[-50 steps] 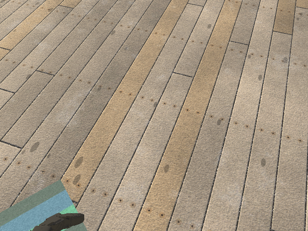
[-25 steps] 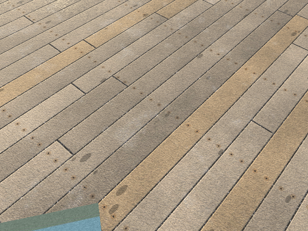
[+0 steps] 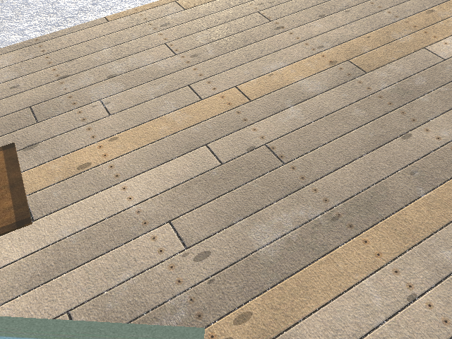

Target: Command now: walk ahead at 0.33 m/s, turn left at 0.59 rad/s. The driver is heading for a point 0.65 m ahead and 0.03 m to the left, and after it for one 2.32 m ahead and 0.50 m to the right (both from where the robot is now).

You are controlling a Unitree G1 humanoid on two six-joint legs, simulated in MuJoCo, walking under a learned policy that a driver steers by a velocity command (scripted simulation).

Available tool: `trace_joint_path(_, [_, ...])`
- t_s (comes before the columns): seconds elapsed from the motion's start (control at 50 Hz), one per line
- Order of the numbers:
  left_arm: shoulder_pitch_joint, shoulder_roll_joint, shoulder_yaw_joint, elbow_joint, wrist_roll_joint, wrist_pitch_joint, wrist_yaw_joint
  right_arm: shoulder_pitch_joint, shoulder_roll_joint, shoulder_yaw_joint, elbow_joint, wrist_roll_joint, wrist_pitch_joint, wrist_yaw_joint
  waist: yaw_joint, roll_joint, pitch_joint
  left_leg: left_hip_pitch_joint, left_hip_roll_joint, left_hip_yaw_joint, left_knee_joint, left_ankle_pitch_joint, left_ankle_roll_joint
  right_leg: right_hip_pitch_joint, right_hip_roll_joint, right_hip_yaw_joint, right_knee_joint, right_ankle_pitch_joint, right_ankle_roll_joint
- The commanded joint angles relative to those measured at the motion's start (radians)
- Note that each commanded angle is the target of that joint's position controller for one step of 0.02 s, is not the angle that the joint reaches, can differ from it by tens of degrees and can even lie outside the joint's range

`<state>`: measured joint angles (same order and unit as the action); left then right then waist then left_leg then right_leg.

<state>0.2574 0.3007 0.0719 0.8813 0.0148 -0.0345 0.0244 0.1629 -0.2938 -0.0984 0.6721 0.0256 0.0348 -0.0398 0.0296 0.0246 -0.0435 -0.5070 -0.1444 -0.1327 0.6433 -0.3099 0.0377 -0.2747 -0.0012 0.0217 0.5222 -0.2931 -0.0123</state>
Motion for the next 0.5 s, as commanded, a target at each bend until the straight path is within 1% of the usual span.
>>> trace_joint_path(0.02, [-0.048, 0.184, 0.045, -0.091, 0.014, -0.039, 0.010, -0.059, -0.132, -0.030, -0.125, -0.001, -0.043, 0.023, -0.044, -0.252, 0.142, -0.431, 0.094, -0.072, 0.354, -0.055, 0.012, 0.123, -0.408, 0.564, -0.398, -0.515, -0.188])
trace_joint_path(0.04, [-0.080, 0.141, 0.036, -0.099, -0.007, -0.047, 0.019, -0.013, -0.136, -0.032, -0.093, -0.013, -0.045, 0.032, -0.058, -0.214, 0.134, -0.406, 0.102, -0.050, 0.399, 0.022, -0.001, 0.145, -0.348, 0.444, -0.391, -0.408, -0.138])
trace_joint_path(0.06, [-0.064, 0.128, 0.033, -0.102, -0.015, -0.048, 0.022, 0.012, -0.122, -0.031, -0.070, -0.024, -0.046, 0.037, -0.052, -0.188, 0.103, -0.379, 0.109, -0.014, 0.454, 0.065, -0.017, 0.167, -0.308, 0.350, -0.384, -0.327, -0.104])
trace_joint_path(0.08, [-0.025, 0.125, 0.030, -0.094, -0.014, -0.051, 0.024, 0.000, -0.104, -0.026, -0.069, -0.027, -0.048, 0.042, -0.031, -0.169, 0.110, -0.372, 0.121, 0.008, 0.498, 0.109, -0.032, 0.163, -0.285, 0.269, -0.390, -0.253, -0.093])
trace_joint_path(0.1, [0.017, 0.113, 0.025, -0.086, -0.011, -0.056, 0.022, -0.020, -0.086, -0.021, -0.073, -0.024, -0.050, 0.045, -0.011, -0.156, 0.111, -0.370, 0.128, 0.028, 0.533, 0.141, -0.041, 0.165, -0.270, 0.205, -0.392, -0.188, -0.089])
trace_joint_path(0.14, [0.096, 0.095, 0.019, -0.071, -0.002, -0.060, 0.015, -0.053, -0.057, -0.010, -0.087, -0.011, -0.053, 0.048, 0.026, -0.149, 0.117, -0.398, 0.152, 0.042, 0.529, 0.185, -0.054, 0.206, -0.257, 0.119, -0.389, -0.102, -0.097])
trace_joint_path(0.18, [0.148, 0.102, 0.020, -0.066, 0.003, -0.057, 0.011, -0.101, -0.047, -0.002, -0.111, -0.002, -0.058, 0.053, 0.062, -0.156, 0.132, -0.414, 0.173, 0.054, 0.448, 0.215, -0.066, 0.245, -0.261, 0.066, -0.391, -0.041, -0.108])
trace_joint_path(0.22, [0.165, 0.125, 0.024, -0.068, 0.003, -0.052, 0.008, -0.151, -0.034, 0.006, -0.138, 0.001, -0.063, 0.065, 0.084, -0.166, 0.145, -0.386, 0.190, 0.083, 0.332, 0.241, -0.073, 0.259, -0.268, 0.015, -0.393, 0.023, -0.112])
trace_joint_path(0.28, [0.177, 0.159, 0.033, -0.068, -0.008, -0.047, 0.005, -0.217, -0.011, 0.021, -0.175, 0.003, -0.069, 0.088, 0.109, -0.170, 0.167, -0.300, 0.206, 0.148, 0.179, 0.232, -0.064, 0.256, -0.288, -0.057, -0.392, 0.089, -0.115])
trace_joint_path(0.3, [0.187, 0.161, 0.034, -0.062, -0.015, -0.045, 0.002, -0.225, -0.004, 0.026, -0.180, 0.005, -0.070, 0.093, 0.111, -0.163, 0.175, -0.259, 0.203, 0.164, 0.135, 0.204, -0.052, 0.250, -0.294, -0.069, -0.389, 0.103, -0.117])
trace_joint_path(0.34, [0.199, 0.168, 0.037, -0.048, -0.032, -0.038, -0.009, -0.226, -0.002, 0.030, -0.187, 0.006, -0.071, 0.101, 0.097, -0.161, 0.190, -0.170, 0.187, 0.192, 0.051, 0.129, -0.014, 0.249, -0.309, -0.091, -0.373, 0.158, -0.119])
trace_joint_path(0.36, [0.199, 0.177, 0.040, -0.041, -0.041, -0.033, -0.014, -0.218, -0.010, 0.029, -0.189, 0.004, -0.073, 0.104, 0.080, -0.169, 0.188, -0.119, 0.171, 0.209, 0.015, 0.088, 0.010, 0.255, -0.319, -0.098, -0.349, 0.246, -0.120])
trace_joint_path(0.38, [0.188, 0.193, 0.044, -0.037, -0.048, -0.030, -0.015, -0.183, -0.030, 0.020, -0.184, 0.000, -0.075, 0.105, 0.043, -0.182, 0.162, -0.034, 0.140, 0.230, -0.018, 0.057, 0.037, 0.260, -0.325, -0.111, -0.289, 0.444, -0.117])
trace_joint_path(0.4, [0.169, 0.203, 0.044, -0.033, -0.053, -0.027, -0.014, -0.081, -0.061, 0.001, -0.158, -0.001, -0.076, 0.102, -0.034, -0.175, 0.094, 0.126, 0.102, 0.252, -0.085, 0.096, 0.069, 0.257, -0.313, -0.154, -0.156, 0.699, -0.101])
trace_joint_path(0.42, [0.175, 0.188, 0.037, -0.030, -0.052, -0.028, -0.010, 0.092, -0.114, -0.031, -0.103, 0.001, -0.073, 0.092, -0.123, -0.145, -0.019, 0.387, 0.063, 0.258, -0.140, 0.166, 0.103, 0.193, -0.275, -0.208, 0.052, 0.845, -0.073])
trace_joint_path(0.44, [0.160, 0.152, 0.020, -0.056, -0.027, -0.040, -0.010, 0.270, -0.185, -0.058, -0.064, -0.002, -0.061, 0.070, -0.207, -0.064, -0.154, 0.731, 0.201, 0.055, -0.097, 0.164, 0.145, -0.066, -0.244, -0.209, 0.353, 0.561, -0.029])
trace_joint_path(0.46, [0.229, 0.006, -0.027, -0.119, 0.000, -0.068, -0.022, 0.277, -0.309, -0.064, -0.056, -0.004, -0.066, 0.059, -0.104, 0.255, -0.293, 0.974, 0.498, -0.511, -0.214, 0.002, 0.309, -0.441, -0.061, -0.139, 0.719, -0.271, 0.032])
trace_joint_path(0.48, [0.147, 0.094, -0.005, -0.102, -0.052, -0.097, -0.026, 0.306, -0.217, -0.039, -0.059, -0.021, -0.078, 0.059, -0.172, 0.140, -0.357, 0.931, 0.551, -0.626, -0.330, -0.024, 0.329, -0.511, -0.059, 0.051, 0.852, -0.282, 0.019])
trace_joint_path(0.5, [0.057, 0.131, 0.009, -0.135, -0.080, -0.102, -0.027, 0.259, -0.164, -0.019, -0.035, -0.025, -0.091, 0.064, -0.161, 0.122, -0.195, 0.818, 0.508, -0.425, -0.324, 0.095, 0.272, -0.583, -0.102, 0.037, 0.865, -0.192, 0.001])
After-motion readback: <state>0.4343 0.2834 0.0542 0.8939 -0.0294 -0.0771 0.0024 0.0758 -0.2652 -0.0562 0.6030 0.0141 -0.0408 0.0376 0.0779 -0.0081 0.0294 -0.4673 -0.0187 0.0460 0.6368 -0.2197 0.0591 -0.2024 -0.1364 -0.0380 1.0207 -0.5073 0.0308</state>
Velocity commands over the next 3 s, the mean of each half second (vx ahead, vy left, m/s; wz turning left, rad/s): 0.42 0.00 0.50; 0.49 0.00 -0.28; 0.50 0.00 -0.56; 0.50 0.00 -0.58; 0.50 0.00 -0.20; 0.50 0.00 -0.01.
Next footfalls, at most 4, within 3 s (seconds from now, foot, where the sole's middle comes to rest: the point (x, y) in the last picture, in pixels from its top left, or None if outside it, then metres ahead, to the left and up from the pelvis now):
0.44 left None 0.24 0.22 -0.77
0.96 right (224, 310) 0.61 0.08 -0.77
1.42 left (171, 233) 0.88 0.27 -0.77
1.94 right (272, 197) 1.05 -0.09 -0.77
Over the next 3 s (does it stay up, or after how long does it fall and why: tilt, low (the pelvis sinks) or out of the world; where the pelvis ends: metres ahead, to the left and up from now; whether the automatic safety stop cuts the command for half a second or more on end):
stays up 1.45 -0.28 -0.01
